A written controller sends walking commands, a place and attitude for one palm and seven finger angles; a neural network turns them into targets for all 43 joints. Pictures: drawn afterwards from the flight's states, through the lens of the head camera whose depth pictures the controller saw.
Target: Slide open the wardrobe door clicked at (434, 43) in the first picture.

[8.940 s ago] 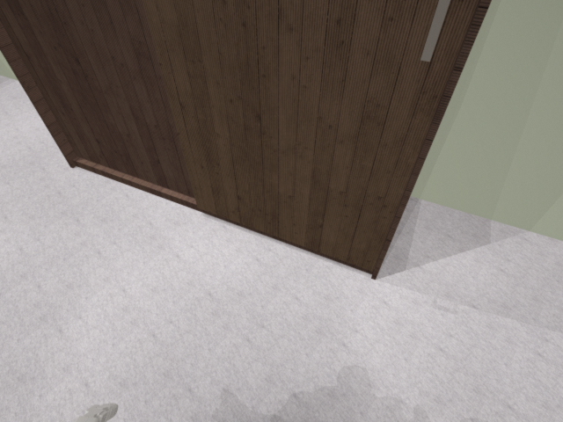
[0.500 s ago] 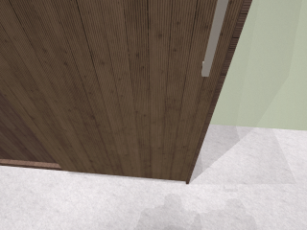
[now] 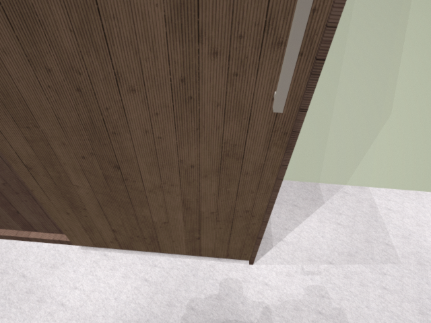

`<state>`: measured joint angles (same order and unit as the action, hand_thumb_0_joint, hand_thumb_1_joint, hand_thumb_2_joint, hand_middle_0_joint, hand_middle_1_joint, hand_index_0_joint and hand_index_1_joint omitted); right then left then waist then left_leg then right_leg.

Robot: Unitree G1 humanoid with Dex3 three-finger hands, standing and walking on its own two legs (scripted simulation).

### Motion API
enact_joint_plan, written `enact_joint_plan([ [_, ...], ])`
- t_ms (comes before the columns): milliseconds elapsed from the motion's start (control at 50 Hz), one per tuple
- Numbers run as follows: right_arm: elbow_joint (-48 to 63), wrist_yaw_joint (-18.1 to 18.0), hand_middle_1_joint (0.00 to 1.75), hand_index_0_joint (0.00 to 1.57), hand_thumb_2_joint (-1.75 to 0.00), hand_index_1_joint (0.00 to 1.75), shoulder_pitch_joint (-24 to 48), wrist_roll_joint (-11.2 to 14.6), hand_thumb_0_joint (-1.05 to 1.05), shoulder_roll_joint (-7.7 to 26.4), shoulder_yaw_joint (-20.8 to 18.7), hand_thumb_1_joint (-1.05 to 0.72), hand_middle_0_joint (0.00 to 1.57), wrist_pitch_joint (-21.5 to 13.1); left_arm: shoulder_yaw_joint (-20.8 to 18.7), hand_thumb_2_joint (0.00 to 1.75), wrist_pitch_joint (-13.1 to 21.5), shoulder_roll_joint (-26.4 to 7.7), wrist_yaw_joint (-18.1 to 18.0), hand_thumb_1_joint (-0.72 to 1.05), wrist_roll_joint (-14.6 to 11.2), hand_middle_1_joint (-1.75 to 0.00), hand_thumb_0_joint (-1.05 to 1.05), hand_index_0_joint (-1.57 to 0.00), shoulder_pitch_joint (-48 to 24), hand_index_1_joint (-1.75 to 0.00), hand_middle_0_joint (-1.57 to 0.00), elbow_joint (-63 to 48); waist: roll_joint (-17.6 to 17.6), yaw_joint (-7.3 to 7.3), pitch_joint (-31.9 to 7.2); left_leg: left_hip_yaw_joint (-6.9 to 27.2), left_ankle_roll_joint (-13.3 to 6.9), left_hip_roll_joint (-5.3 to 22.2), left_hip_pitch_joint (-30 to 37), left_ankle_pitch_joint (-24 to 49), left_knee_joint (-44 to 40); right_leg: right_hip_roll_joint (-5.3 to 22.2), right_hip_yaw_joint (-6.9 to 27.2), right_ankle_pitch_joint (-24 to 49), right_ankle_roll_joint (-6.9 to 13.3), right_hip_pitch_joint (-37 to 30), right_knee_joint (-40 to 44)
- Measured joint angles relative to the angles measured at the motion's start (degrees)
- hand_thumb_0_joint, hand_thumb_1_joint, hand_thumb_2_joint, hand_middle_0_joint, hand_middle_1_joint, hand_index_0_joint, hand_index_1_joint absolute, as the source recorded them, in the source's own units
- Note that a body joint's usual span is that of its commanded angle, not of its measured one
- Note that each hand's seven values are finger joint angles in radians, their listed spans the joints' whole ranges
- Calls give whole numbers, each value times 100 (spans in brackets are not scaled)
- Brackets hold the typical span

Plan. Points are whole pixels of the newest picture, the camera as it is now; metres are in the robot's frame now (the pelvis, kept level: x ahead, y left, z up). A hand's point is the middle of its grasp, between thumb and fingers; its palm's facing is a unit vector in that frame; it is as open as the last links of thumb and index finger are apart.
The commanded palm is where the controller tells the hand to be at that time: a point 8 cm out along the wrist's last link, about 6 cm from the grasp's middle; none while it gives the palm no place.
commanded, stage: come to a stop and stand still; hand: right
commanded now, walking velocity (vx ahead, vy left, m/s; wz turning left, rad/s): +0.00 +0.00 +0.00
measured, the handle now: (290, 50) +0.53 -0.09 +0.28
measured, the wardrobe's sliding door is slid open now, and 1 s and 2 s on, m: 0.00 0.00 0.00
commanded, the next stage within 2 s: look again from close up in 0.36 s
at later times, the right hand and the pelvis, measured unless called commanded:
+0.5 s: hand out of the picture +0.01 -0.15 -0.17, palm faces +0.02 +0.99 -0.17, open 7.4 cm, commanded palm none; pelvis +0.01 +0.01 +0.00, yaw +0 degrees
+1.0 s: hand out of the picture +0.01 -0.14 -0.17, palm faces +0.04 +0.99 -0.17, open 7.4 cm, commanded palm none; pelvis +0.01 +0.02 +0.00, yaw +0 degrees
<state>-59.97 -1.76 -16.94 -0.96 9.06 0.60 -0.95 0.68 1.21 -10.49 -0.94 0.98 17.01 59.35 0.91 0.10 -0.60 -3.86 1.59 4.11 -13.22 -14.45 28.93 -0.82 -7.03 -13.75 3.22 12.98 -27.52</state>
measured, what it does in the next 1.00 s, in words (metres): stands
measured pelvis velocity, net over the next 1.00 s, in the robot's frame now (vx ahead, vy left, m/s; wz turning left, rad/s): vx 0.01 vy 0.02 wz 0.00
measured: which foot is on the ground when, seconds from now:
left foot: down 0.00-1.00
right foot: down 0.00-1.00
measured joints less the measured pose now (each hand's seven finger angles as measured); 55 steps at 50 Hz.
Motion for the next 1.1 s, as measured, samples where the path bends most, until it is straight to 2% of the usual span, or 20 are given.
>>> enact_joint_plan([
  [400, -208, 5, 30, 20, -89, 30, 18, 25, 1, -14, -3, -91, 20, 27, 18, 90, -4, 147, -36, 92, -37, -30, 1, -20, -159, -29, -20, 375, -187, -25, 247, -55, -94, -141, 241, 16, -253, 122, 51, -8, -128, -197, 161],
  [1100, -327, -2, 30, 20, -89, 30, -15, 29, 1, -126, -61, -91, 20, 12, -4, 90, -9, 309, -70, 92, -33, -30, 1, -20, -67, -29, -20, 563, -171, -40, 314, -131, -200, -221, 318, 29, -366, 189, 127, 68, -238, -273, 316],
])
